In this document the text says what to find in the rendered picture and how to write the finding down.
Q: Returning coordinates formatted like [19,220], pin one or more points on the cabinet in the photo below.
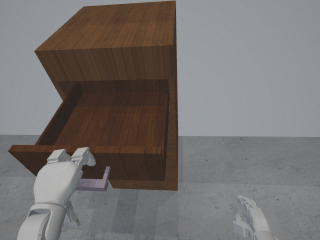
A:
[131,41]

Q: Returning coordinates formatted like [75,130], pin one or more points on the drawer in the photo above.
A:
[123,122]

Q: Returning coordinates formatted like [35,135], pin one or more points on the right robot forearm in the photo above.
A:
[264,235]

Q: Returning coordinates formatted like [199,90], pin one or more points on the robot left hand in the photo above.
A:
[59,178]

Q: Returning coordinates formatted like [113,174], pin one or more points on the robot right hand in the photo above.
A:
[246,225]

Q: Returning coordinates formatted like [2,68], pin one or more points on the left robot forearm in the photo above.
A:
[44,222]

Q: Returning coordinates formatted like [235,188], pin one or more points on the handle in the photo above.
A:
[95,184]

